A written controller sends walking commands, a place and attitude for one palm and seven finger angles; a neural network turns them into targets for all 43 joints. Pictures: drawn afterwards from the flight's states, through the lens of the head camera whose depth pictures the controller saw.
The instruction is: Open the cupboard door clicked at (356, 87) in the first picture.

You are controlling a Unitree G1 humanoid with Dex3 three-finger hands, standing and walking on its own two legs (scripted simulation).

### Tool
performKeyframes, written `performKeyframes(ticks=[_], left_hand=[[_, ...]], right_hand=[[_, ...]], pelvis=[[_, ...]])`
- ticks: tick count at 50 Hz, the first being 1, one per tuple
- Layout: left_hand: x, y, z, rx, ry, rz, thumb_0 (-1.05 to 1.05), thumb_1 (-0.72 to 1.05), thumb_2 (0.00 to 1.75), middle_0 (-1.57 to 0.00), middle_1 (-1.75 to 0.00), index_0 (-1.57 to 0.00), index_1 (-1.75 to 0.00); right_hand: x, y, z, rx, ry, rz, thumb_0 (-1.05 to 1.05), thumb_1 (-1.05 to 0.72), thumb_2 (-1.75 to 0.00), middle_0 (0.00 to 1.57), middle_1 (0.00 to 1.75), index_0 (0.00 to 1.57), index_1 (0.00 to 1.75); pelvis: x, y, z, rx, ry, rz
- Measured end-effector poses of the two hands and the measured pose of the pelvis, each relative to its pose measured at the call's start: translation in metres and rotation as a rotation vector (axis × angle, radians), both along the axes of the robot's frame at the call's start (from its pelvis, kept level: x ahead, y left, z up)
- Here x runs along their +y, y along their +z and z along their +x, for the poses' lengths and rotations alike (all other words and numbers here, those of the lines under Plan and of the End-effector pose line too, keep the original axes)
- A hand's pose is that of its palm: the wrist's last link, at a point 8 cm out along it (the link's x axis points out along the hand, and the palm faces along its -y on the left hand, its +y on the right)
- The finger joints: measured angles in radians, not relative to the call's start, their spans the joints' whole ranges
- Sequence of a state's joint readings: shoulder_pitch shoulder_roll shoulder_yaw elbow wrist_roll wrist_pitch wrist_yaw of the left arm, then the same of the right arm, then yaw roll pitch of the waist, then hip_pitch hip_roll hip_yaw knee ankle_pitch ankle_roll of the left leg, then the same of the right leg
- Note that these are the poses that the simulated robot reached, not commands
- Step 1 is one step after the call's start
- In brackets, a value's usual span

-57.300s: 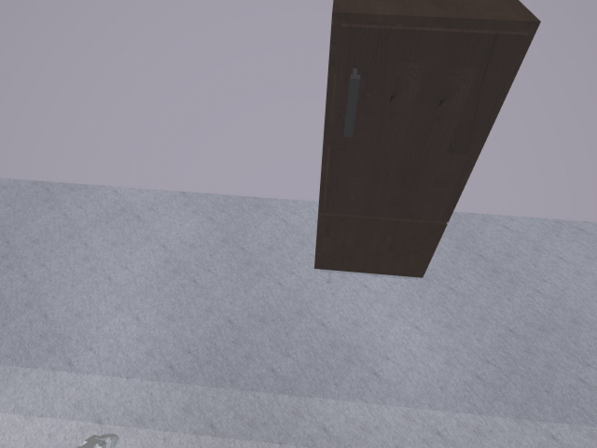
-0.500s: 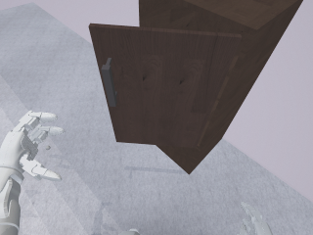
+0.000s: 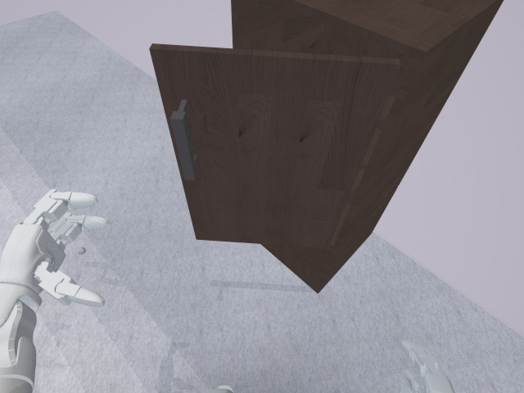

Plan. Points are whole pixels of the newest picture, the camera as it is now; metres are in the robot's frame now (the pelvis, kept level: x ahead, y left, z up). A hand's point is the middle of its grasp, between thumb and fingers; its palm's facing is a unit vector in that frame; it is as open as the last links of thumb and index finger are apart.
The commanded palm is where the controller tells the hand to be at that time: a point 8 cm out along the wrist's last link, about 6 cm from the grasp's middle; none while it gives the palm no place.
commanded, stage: move the hooked fingers beside the handle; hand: left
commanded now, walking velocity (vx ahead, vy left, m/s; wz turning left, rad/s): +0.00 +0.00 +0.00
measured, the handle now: (187, 141) +0.55 +0.18 +0.05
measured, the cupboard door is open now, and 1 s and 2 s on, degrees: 41 41 41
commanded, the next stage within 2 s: none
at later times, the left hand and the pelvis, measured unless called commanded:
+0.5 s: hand (109, 212) +0.36 +0.26 +0.07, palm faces +0.01 -1.00 -0.04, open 14.0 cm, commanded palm +0.33 +0.31 +0.07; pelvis +0.00 -0.01 -0.01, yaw -1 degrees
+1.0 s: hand (123, 186) +0.42 +0.26 +0.06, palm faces +0.01 -1.00 -0.02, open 14.0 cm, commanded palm +0.40 +0.30 +0.06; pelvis +0.01 -0.01 -0.01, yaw -2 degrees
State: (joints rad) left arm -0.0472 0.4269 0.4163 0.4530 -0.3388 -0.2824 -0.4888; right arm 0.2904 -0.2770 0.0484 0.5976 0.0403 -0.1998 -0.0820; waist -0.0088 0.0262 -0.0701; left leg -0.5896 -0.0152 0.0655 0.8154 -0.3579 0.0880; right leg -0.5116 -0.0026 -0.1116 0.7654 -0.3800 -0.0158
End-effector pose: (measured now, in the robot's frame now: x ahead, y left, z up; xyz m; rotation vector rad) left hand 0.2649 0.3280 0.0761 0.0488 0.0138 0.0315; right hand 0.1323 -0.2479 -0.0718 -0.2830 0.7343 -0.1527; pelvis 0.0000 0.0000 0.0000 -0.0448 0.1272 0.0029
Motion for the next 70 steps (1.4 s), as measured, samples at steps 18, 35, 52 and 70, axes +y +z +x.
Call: performKeyframes(ticks=[18, 35, 52, 70], left_hand=[[-0.01, -0.003, 0.05, 0.003, -0.023, -0.016, -0.01, -0.5, 0.3, -0.3, -1.2, -0.3, -1.2], [-0.015, -0.011, 0.092, 0.025, -0.016, -0.019, -0.01, -0.5, 0.3, -0.3, -1.2, -0.3, -1.2], [-0.014, -0.013, 0.136, 0.011, -0.029, -0.032, -0.01, -0.5, 0.3, -0.3, -1.2, -0.3, -1.2], [-0.027, -0.016, 0.18, 0.016, -0.032, -0.039, -0.01, -0.5, 0.3, -0.3, -1.2, -0.3, -1.2]], right_hand=[[-0.024, -0.009, -0.014, 0.074, -0.03, -0.04, 0.01, -0.91, -0.9, 0.2, 0.3, 0.21, 0.3], [-0.039, -0.023, -0.056, 0.254, -0.129, -0.043, 0.01, -0.91, -0.9, 0.2, 0.3, 0.2, 0.3], [-0.033, -0.028, -0.065, 0.331, -0.15, -0.053, 0.0, -0.91, -0.9, 0.2, 0.3, 0.21, 0.3], [-0.023, -0.035, -0.108, 0.488, -0.22, -0.044, 0.0, -0.91, -0.9, 0.2, 0.3, 0.21, 0.3]], pelvis=[[-0.013, -0.005, -0.003, 0.035, 0.002, 0.004], [-0.014, -0.007, 0.008, 0.086, -0.019, 0.006], [-0.008, -0.013, 0.01, 0.128, -0.024, -0.005], [0.001, -0.018, 0.011, 0.167, -0.036, -0.014]])
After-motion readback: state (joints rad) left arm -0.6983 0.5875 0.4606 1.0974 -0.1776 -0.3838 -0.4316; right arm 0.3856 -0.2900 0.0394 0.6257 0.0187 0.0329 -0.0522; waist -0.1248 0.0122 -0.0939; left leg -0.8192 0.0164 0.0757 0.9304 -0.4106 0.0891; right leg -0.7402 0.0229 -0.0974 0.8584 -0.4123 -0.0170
